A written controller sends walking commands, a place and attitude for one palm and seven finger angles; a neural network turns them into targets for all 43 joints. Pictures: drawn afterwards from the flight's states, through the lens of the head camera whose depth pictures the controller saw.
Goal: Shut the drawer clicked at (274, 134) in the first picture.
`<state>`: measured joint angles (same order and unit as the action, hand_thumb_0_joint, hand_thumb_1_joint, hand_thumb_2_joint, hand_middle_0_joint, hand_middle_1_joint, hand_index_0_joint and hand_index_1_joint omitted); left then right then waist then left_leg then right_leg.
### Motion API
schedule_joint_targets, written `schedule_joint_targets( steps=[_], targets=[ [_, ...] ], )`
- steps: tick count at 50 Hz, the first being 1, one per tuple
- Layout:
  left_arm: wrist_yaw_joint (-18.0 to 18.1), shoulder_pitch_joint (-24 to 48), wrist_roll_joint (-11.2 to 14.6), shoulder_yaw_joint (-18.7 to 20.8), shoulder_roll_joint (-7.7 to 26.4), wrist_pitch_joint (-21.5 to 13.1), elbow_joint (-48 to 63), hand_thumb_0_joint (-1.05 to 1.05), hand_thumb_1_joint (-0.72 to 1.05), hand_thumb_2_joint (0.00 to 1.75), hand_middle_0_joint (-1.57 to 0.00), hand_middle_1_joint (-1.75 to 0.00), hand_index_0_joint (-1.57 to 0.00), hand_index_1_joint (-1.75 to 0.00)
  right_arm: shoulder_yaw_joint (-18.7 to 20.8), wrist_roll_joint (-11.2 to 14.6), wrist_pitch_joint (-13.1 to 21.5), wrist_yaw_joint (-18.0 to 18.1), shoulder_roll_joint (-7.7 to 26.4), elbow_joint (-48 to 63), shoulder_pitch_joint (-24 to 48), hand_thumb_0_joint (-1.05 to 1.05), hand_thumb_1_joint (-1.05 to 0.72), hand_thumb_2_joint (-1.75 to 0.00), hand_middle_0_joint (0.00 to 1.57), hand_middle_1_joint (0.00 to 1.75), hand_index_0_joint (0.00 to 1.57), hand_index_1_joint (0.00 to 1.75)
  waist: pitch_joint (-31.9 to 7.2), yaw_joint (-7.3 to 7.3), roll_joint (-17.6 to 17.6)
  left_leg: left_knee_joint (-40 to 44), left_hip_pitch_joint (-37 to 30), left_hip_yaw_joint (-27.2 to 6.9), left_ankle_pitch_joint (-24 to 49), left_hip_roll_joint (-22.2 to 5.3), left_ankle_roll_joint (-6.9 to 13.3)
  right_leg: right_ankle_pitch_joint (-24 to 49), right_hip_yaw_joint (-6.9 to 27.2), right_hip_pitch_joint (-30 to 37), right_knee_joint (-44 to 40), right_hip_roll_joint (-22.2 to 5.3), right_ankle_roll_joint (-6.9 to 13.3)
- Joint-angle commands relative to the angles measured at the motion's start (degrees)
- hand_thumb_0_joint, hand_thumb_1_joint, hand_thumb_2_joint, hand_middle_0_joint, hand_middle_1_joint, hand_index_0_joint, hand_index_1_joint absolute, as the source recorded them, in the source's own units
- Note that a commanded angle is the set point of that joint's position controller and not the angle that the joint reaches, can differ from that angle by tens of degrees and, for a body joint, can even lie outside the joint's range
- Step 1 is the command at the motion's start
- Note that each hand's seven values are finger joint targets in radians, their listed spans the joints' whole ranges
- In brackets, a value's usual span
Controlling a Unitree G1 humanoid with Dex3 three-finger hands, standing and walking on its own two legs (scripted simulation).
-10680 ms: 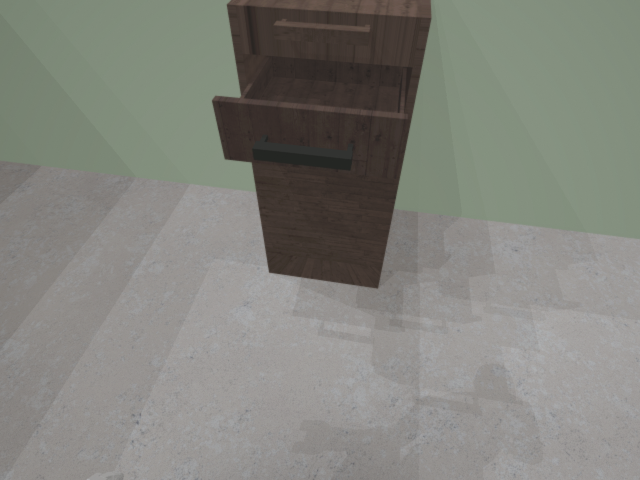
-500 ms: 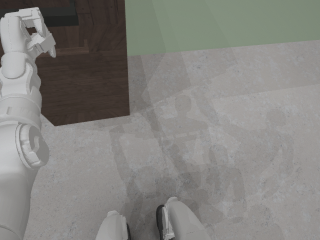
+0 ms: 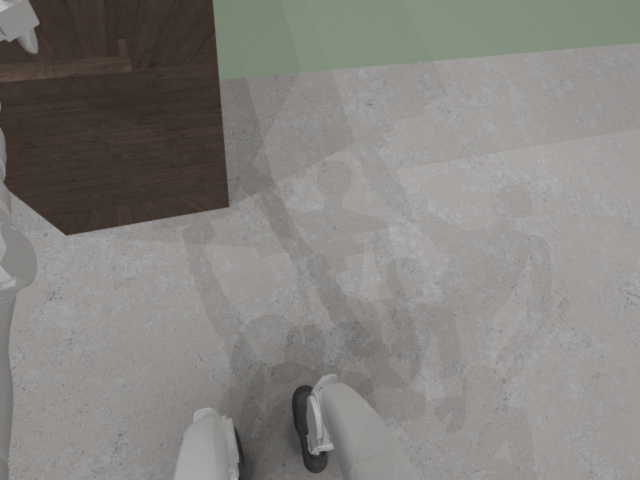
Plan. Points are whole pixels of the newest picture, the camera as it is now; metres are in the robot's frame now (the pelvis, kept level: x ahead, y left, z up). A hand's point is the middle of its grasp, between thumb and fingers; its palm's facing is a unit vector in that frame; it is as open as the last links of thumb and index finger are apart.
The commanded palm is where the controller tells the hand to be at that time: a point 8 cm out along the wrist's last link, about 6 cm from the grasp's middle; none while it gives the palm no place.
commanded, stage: pull the fist back off the drawer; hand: left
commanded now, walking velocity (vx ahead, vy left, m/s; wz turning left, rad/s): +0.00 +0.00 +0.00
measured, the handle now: out of the picture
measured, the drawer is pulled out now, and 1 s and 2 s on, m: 0.00 0.00 0.00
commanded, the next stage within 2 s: draw the hand back to the body in 0.78 s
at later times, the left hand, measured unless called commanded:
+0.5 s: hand (26, 2) +0.61 +0.18 +0.10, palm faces +0.09 -1.00 -0.02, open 3.3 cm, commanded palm +0.59 +0.19 +0.09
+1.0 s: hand (20, 24) +0.58 +0.18 +0.10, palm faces +0.09 -1.00 -0.02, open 3.3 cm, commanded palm +0.52 +0.22 +0.11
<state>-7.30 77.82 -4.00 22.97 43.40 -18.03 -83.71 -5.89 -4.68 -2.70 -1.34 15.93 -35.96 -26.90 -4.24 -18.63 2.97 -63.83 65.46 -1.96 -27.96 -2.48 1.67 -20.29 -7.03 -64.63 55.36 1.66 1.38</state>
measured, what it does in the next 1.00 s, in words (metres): stands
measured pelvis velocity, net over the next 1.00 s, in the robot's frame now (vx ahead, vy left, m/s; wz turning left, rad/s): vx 0.04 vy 0.00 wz -0.03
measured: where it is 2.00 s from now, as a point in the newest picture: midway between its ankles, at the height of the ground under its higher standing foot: (273, 464)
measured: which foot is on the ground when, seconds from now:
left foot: down 0.00-1.00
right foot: down 0.00-1.00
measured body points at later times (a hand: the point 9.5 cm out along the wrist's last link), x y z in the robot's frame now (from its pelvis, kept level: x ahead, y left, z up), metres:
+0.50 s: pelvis -0.01 +0.01 +0.00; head +0.19 +0.04 +0.40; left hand +0.60 +0.23 +0.10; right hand -0.09 -0.23 -0.08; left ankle +0.00 +0.10 -0.65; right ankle +0.05 -0.11 -0.65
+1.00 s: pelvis +0.04 +0.00 +0.03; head +0.20 +0.02 +0.45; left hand +0.57 +0.23 +0.11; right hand +0.02 -0.25 -0.08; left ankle +0.00 +0.10 -0.65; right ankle +0.04 -0.11 -0.65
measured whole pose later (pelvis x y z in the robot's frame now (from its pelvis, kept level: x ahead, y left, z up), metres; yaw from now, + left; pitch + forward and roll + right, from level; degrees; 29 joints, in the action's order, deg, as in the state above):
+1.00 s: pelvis +0.04 +0.00 +0.03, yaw -2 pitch +25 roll -3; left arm -7.2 52.3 3.0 25.2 28.2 -21.6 -61.7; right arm -1.6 -2.8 -5.9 -3.1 15.4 -33.5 -25.0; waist -6.1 -11.2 2.5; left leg -55.2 50.6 1.8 -29.1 -2.7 1.8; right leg -21.7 -3.0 -52.2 49.2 2.4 0.7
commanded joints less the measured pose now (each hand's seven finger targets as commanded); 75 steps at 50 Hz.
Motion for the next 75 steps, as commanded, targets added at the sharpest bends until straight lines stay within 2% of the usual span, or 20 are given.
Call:
schedule_joint_targets(
  steps=[1, 13, 27, 34, 36, 40, 44, 47, 48, 50, 52, 54, 56, 59, 62, 65, 69, 70, 73, 75],
  targets=[
    [0.97, 36.87, 1.16, -0.52, 10.84, -3.46, 15.34, 0.0, 0.9, 0.9, -1.4, -1.6, -1.4, -1.6, 4.14, 0.01, 0.68, 1.34, 12.59, -1.1, -15.35, 0.0, -0.9, -0.9, 0.2, 0.3, 0.2, 0.3, -30.34, -5.31, 17.08, 6.6, -24.19, -4.25, 17.31, -0.32, 0.69, 5.79, 4.68, 10.29, -5.75, 1.56, -0.5],
    [1.91, 38.55, 0.37, -1.11, 9.3, -1.63, 16.33, 0.0, 0.9, 0.9, -1.4, -1.6, -1.4, -1.6, 4.05, -0.49, 1.97, 0.79, 12.86, -0.86, -16.13, 0.0, -0.9, -0.9, 0.2, 0.3, 0.2, 0.3, -31.36, -5.0, 17.8, 6.93, -25.82, -5.72, 15.67, -0.3, 0.21, 4.2, 3.57, 7.77, -5.05, 1.43, -0.28],
    [1.97, 23.79, 2.15, 0.89, 5.03, -2.47, 21.43, 0.0, 0.9, 0.9, -1.4, -1.6, -1.4, -1.6, 5.43, -0.04, 0.7, -0.87, 12.04, 0.74, -15.53, 0.0, -0.9, -0.9, 0.2, 0.3, 0.2, 0.3, -33.64, 0.24, 14.49, 8.9, -31.7, -4.8, 22.76, -0.32, -0.44, 8.8, 3.28, 13.57, -5.97, 1.79, 0.03],
    [2.2, 8.84, 4.24, 3.37, 3.04, -4.27, 25.81, 0.0, 0.9, 0.9, -1.4, -1.6, -1.4, -1.6, 6.54, 0.74, -0.94, -1.24, 11.03, 2.95, -14.05, 0.0, -0.9, -0.9, 0.2, 0.3, 0.2, 0.3, -33.12, 4.83, 8.89, 10.58, -30.45, -1.34, 28.77, 0.36, -0.22, 18.23, 4.32, 24.38, -6.99, 2.07, -0.04],
    [2.47, 9.24, 4.6, 3.41, 2.71, -4.95, 25.61, 0.0, 0.9, 0.9, -1.4, -1.6, -1.4, -1.6, 6.66, 0.89, -1.35, -1.04, 10.83, 2.63, -13.92, 0.0, -0.9, -0.9, 0.2, 0.3, 0.2, 0.3, -30.21, 4.37, 7.6, 10.82, -28.98, -1.13, 28.59, 0.44, 0.02, 19.46, 4.64, 24.84, -7.1, 2.06, -0.04],
    [2.7, 9.88, 4.81, 4.15, 2.97, -7.1, 26.82, 0.0, 0.9, 0.9, -1.4, -1.6, -1.4, -1.6, 7.16, 1.03, -1.7, -0.72, 10.42, 2.18, -13.38, 0.0, -0.9, -0.9, 0.2, 0.3, 0.2, 0.3, -30.92, 4.32, 6.51, 10.57, -29.16, -0.4, 29.58, 0.76, -0.05, 21.96, 5.4, 26.89, -6.9, 1.87, -0.35],
    [1.52, 6.79, 5.03, 1.65, -0.68, -8.69, 27.47, 0.0, 0.9, 0.9, -1.4, -1.6, -1.4, -1.6, 7.67, 1.1, -2.11, -0.74, 9.91, 1.58, -12.79, 0.0, -0.9, -0.9, 0.2, 0.3, 0.2, 0.3, -32.92, 4.8, 9.92, 9.86, -35.14, -0.92, 38.01, 0.34, -0.93, 25.5, 5.1, 25.3, -6.31, 1.71, -0.19],
    [-0.41, -5.18, 7.48, 3.83, -0.4, -7.66, 33.69, 0.0, 0.9, 0.9, -1.4, -1.6, -1.4, -1.6, 8.23, 1.98, -2.92, -0.95, 9.78, 4.35, -11.97, 0.0, -0.9, -0.9, 0.2, 0.3, 0.2, 0.3, -39.43, 9.63, 10.93, 11.53, -40.38, -0.51, 47.0, 0.32, -1.4, 31.75, 5.05, 32.37, -6.95, 1.8, 0.08],
    [-1.05, -6.96, 8.5, 2.93, -1.44, -7.02, 37.17, 0.0, 0.9, 0.9, -1.4, -1.6, -1.4, -1.6, 8.28, 2.39, -3.13, -1.03, 9.5, 5.06, -10.97, 0.0, -0.9, -0.9, 0.2, 0.3, 0.2, 0.3, -39.51, 10.06, 10.13, 12.36, -40.65, -0.17, 47.79, 0.29, -1.3, 33.83, 5.19, 34.75, -7.74, 1.75, 0.04],
    [-1.67, -13.36, 10.44, 3.27, -2.22, -5.07, 41.3, 0.0, 0.9, 0.9, -1.4, -1.6, -1.4, -1.6, 8.62, 3.5, -3.29, -0.89, 8.97, 6.41, -9.34, 0.0, -0.9, -0.9, 0.2, 0.3, 0.2, 0.3, -37.54, 11.43, 5.0, 14.39, -36.67, 1.07, 44.29, 0.63, -0.24, 37.19, 5.83, 41.11, -9.13, 1.5, -0.05],
    [-1.91, -18.15, 12.25, 2.34, -4.75, -3.6, 44.83, 0.0, 0.9, 0.9, -1.4, -1.6, -1.4, -1.6, 8.74, 4.32, -2.94, -0.66, 8.57, 7.26, -7.63, 0.0, -0.9, -0.9, 0.2, 0.3, 0.2, 0.3, -34.75, 11.86, 3.28, 16.13, -35.65, 1.84, 42.17, 0.89, 0.29, 38.88, 6.04, 43.76, -10.38, 1.22, -0.09],
    [-1.78, -21.28, 13.36, 2.52, -4.51, -3.53, 51.91, 0.0, 0.9, 0.9, -1.4, -1.6, -1.4, -1.6, 8.81, 4.87, -2.39, -0.4, 8.22, 8.0, -5.55, 0.0, -0.9, -0.9, 0.2, 0.3, 0.2, 0.3, -33.75, 13.09, 3.0, 17.96, -35.73, 2.39, 39.84, 1.18, 0.48, 38.66, 6.45, 46.95, -11.42, 0.98, -0.05],
    [-1.91, -24.71, 14.18, -1.04, -8.97, -3.7, 58.95, 0.0, 0.9, 0.9, -1.4, -1.6, -1.4, -1.6, 8.83, 5.37, -1.33, -0.23, 7.55, 8.65, -3.5, 0.0, -0.9, -0.9, 0.2, 0.3, 0.2, 0.3, -32.53, 13.29, 7.07, 18.89, -41.41, 2.29, 43.9, 0.91, 0.23, 38.14, 5.98, 45.59, -12.39, 0.98, 0.15],
    [-2.2, -32.48, 15.8, -2.66, -12.06, -2.12, 60.76, 0.0, 0.9, 0.9, -1.4, -1.6, -1.4, -1.6, 8.88, 5.91, -0.06, 0.26, 7.22, 7.92, -1.17, 0.0, -0.9, -0.9, 0.2, 0.3, 0.2, 0.3, -26.76, 13.47, 2.1, 20.78, -42.05, 2.13, 43.63, 0.6, 0.08, 37.15, 5.35, 46.22, -14.1, 0.87, -0.29],
    [-2.94, -36.96, 16.45, -4.28, -13.93, 0.2, 63.63, 0.0, 0.9, 0.9, -1.4, -1.6, -1.4, -1.6, 8.41, 6.55, 0.86, 1.0, 6.96, 8.36, 2.24, 0.0, -0.9, -0.9, 0.2, 0.3, 0.2, 0.3, -22.14, 14.25, 4.45, 22.58, -44.24, 2.18, 42.97, 0.88, -0.28, 34.72, 4.86, 45.78, -15.56, 0.49, -0.23],
    [-3.32, -39.64, 17.42, -4.49, -14.7, 2.18, 67.85, 0.0, 0.9, 0.9, -1.4, -1.6, -1.4, -1.6, 8.35, 6.78, 1.86, 1.8, 6.83, 9.14, 5.11, 0.0, -0.9, -0.9, 0.2, 0.3, 0.2, 0.3, -21.6, 14.91, 0.88, 24.07, -45.71, 1.88, 41.41, 1.04, -0.43, 33.74, 4.38, 47.74, -16.57, 0.3, -0.36],
    [-4.23, -43.76, 18.5, -4.87, -15.48, 3.7, 74.61, 0.0, 0.9, 0.9, -1.4, -1.6, -1.4, -1.6, 7.46, 7.03, 3.79, 2.54, 6.23, 10.65, 9.35, 0.0, -0.9, -0.9, 0.2, 0.3, 0.2, 0.3, -20.03, 16.44, 0.97, 25.97, -47.8, 1.25, 39.53, 1.41, -0.92, 31.77, 4.14, 49.62, -17.54, -0.05, -0.05],
    [1.32, -44.19, 10.83, -7.1, -9.23, 4.7, 80.59, 0.0, 0.9, 0.9, -1.4, -1.6, -1.4, -1.6, 7.95, 6.97, 3.69, 3.06, 5.92, 11.44, 14.59, 0.0, -0.9, -0.9, 0.2, 0.3, 0.2, 0.3, -20.39, 18.88, 2.05, 28.61, -50.3, 1.66, 38.38, 1.69, -0.53, 27.59, 6.59, 51.48, -20.83, -1.72, 0.36],
    [7.33, -54.72, 9.8, -11.24, -17.29, 8.62, 80.84, 0.0, 0.9, 0.9, -1.4, -1.6, -1.4, -1.6, 6.98, 7.03, 3.92, 4.07, 4.92, 11.1, 17.4, 0.0, -0.9, -0.9, 0.2, 0.3, 0.2, 0.3, -10.98, 18.27, -1.04, 33.48, -50.54, 1.86, 30.88, 1.05, -0.64, 22.05, 5.41, 51.89, -24.7, -1.54, 0.25],
    [9.17, -55.82, 9.27, -10.43, -16.48, 9.61, 83.19, 0.0, 0.9, 0.9, -1.4, -1.6, -1.4, -1.6, 6.53, 7.03, 3.88, 4.72, 4.95, 10.82, 19.1, 0.0, -0.9, -0.9, 0.2, 0.3, 0.2, 0.3, -8.92, 18.69, -2.76, 36.41, -50.81, 1.88, 26.1, 1.2, -0.54, 19.42, 5.51, 54.56, -26.88, -1.78, 0.39]
  ],
)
